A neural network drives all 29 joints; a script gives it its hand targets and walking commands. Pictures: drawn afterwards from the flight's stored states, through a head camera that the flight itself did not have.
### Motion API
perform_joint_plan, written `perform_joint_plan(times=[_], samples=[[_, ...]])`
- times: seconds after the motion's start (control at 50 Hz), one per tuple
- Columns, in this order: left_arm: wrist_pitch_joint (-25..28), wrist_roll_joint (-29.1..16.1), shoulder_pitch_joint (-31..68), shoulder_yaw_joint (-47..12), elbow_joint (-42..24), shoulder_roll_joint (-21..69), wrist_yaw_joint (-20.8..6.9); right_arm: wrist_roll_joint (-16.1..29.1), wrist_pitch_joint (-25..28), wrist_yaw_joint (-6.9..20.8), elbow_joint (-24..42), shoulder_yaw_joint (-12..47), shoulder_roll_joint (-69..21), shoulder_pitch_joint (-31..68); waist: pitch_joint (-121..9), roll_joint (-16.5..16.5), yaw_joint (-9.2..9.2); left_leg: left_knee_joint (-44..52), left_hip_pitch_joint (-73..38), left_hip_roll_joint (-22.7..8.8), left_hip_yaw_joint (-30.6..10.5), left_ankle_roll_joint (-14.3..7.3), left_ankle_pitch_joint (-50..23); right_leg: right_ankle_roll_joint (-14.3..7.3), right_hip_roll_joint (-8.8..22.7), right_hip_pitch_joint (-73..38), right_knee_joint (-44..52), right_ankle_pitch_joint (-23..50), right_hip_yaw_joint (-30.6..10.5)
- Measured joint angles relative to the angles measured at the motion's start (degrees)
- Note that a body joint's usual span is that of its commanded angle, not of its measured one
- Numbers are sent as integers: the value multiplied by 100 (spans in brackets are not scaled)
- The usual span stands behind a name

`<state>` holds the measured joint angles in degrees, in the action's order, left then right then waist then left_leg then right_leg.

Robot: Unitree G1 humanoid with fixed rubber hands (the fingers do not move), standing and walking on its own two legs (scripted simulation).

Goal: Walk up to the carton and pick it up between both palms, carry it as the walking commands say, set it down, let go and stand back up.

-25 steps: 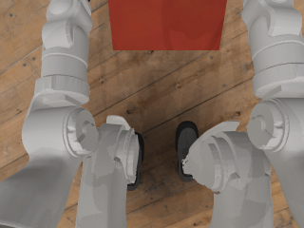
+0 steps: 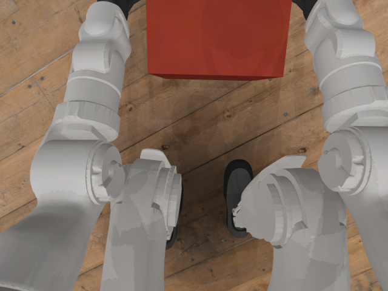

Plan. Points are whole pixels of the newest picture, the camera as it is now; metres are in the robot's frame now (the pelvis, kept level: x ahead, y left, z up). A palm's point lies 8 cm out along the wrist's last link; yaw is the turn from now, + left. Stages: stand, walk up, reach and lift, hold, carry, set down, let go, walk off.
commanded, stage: set down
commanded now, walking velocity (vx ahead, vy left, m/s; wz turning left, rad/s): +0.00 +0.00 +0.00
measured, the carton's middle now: (214, 7) +0.56 -0.02 -0.24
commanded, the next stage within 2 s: let go in 1.90 s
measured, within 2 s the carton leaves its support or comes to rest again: neither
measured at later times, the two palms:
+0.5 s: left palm (102, 36) +0.50 +0.16 -0.18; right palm (344, 11) +0.52 -0.20 -0.16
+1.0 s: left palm out of the picture +0.52 +0.17 -0.07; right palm out of the picture +0.51 -0.21 -0.07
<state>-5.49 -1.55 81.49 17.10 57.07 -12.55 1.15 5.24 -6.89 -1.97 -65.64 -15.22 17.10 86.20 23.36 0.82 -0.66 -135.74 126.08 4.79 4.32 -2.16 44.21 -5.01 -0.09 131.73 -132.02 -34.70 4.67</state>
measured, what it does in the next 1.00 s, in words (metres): rises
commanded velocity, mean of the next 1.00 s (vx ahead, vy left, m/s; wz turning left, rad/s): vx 0.00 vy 0.00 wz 0.00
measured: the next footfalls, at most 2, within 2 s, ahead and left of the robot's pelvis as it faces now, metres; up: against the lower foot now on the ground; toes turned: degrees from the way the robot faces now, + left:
none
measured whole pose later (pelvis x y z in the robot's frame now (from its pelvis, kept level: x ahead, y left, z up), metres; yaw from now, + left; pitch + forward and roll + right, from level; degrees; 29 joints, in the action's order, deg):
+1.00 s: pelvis -0.03 +0.01 +0.07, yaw +0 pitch +31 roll -1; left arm -20.3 -11.8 75.6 5.5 30.5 -20.4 11.0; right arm 11.8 -19.5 -6.7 -36.9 -10.7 24.3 75.7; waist 30.1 0.9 -0.7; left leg -121.3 115.1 6.0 2.0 -2.4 36.8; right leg -3.4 -0.4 118.1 -117.0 -29.6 4.2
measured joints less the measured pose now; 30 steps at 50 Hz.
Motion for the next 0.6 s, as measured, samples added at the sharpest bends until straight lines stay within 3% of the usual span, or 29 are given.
perform_joint_plan(times=[0.14, 0.24, 0.34, 0.5, 0.6], samples=[[142, -17, -113, -559, 355, -91, 366, -1, 288, -169, -82, 119, 34, -21, 6, 0, 0, 2, 0, 6, -3, 0, -23, 6, 0, -4, 1, 20, -1], [177, -432, -319, -994, 300, -333, 554, 3, 346, -318, -84, 270, 160, -33, 108, 4, 0, 69, 0, 16, -18, 2, -136, 11, 5, -35, 78, 110, -2], [179, -707, -476, -1163, 269, -488, 619, 112, 346, -333, -84, 303, 284, -109, 164, 4, 0, 91, 0, -6, -18, -3, -259, 36, 4, -65, 129, 229, -1], [180, -775, -485, -1204, 278, -542, 602, 158, 344, -333, -117, 307, 381, -188, 188, 4, 0, 90, 0, -28, -11, -8, -386, 43, 3, -72, 143, 363, -1], [56, -861, -391, -1235, -349, -692, 676, 253, 233, -349, 124, 363, 558, -84, 532, 4, 0, 130, -150, -28, -18, -8, -454, 44, 3, -242, 193, 419, -2]])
